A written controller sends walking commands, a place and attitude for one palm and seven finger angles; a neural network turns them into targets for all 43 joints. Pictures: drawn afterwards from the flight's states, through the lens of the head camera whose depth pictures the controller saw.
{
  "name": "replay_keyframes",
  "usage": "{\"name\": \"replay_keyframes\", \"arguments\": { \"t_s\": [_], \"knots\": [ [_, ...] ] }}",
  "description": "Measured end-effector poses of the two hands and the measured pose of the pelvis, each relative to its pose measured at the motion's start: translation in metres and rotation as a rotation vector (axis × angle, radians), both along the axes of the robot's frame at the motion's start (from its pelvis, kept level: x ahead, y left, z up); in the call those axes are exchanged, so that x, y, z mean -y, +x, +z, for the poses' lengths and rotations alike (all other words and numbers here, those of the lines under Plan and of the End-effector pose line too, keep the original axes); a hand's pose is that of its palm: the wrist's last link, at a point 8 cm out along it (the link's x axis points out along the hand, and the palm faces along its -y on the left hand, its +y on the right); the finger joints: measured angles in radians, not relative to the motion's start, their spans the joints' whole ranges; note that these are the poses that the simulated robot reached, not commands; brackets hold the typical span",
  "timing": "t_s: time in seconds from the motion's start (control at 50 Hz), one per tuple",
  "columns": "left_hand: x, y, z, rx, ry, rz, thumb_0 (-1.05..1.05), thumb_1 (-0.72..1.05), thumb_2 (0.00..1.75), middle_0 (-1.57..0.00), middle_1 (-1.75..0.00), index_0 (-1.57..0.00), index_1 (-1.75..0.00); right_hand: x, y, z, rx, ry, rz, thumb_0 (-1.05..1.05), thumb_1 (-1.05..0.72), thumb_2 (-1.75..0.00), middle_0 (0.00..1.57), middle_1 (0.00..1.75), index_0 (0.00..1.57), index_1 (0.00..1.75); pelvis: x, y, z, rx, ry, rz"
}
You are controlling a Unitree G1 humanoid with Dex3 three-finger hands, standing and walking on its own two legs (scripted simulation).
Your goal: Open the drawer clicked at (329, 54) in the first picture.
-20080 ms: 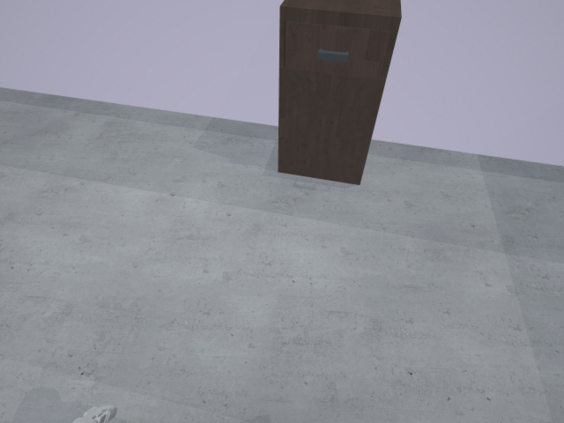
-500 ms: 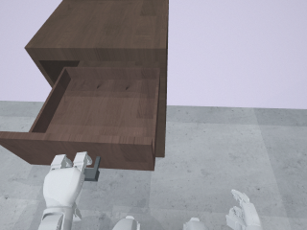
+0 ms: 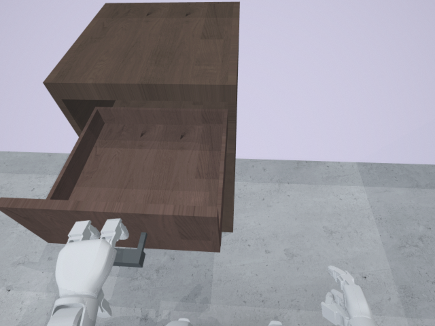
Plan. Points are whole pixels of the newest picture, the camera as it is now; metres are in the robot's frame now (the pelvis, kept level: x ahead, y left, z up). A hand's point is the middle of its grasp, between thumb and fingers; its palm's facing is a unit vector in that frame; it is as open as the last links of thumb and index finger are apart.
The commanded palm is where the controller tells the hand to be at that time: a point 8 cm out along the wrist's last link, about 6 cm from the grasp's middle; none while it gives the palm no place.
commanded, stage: lift the hand off the handle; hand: left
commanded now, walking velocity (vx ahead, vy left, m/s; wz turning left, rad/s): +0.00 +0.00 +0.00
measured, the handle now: (114, 246) +0.26 +0.24 -0.03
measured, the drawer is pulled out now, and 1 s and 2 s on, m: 0.30 0.30 0.30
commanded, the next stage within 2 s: draw the hand back to the body in 1.66 s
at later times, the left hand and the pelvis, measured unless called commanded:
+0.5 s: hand (93, 260) +0.22 +0.23 +0.03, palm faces +0.02 -0.09 -1.00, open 13.5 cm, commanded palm +0.19 +0.23 +0.09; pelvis +0.01 +0.00 +0.02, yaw +0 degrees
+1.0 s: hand (84, 247) +0.22 +0.23 +0.07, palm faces +0.05 -0.09 -0.99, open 13.8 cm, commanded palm +0.19 +0.23 +0.13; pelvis +0.01 +0.00 +0.03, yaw +0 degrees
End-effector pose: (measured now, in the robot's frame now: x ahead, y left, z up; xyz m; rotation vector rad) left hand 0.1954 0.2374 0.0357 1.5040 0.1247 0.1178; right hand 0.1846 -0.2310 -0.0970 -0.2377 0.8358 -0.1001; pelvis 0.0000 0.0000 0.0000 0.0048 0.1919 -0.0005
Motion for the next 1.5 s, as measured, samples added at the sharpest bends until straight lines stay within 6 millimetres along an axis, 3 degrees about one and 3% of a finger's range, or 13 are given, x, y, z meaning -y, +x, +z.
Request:
{"name": "replay_keyframes", "arguments": {
  "t_s": [0.5,0.96,1.22,1.5],
  "knots": [
    [0.002,-0.001,0.045,0.017,-0.027,0.02,0.0,-0.49,0.3,-0.32,-1.2,-0.4,-1.21,-0.015,0.026,0.025,0.049,0.042,0.054,0.01,-0.91,-0.9,0.2,0.3,0.2,0.3,-0.001,0.01,0.019,0.066,0.0,0.0],
    [0.004,0.004,0.088,0.061,-0.022,0.014,0.0,-0.49,0.3,-0.32,-1.2,-0.34,-1.2,-0.015,0.027,0.036,0.052,0.074,0.059,0.01,-0.91,-0.9,0.2,0.3,0.2,0.3,0.003,0.012,0.032,0.118,0.006,-0.006],
    [0.002,-0.008,0.106,0.056,-0.025,-0.003,0.0,-0.5,0.3,-0.32,-1.2,-0.32,-1.2,-0.016,0.034,0.045,0.074,0.073,0.08,0.01,-0.91,-0.9,0.2,0.3,0.2,0.3,0.002,0.014,0.037,0.14,0.003,-0.004],
    [0.006,0.006,0.126,0.078,-0.037,-0.037,0.0,-0.5,0.3,-0.32,-1.2,-0.32,-1.2,-0.031,0.04,0.051,0.084,0.105,0.096,0.01,-0.91,-0.9,0.2,0.3,0.2,0.3,-0.002,0.016,0.043,0.159,0.002,-0.004]
  ]
}}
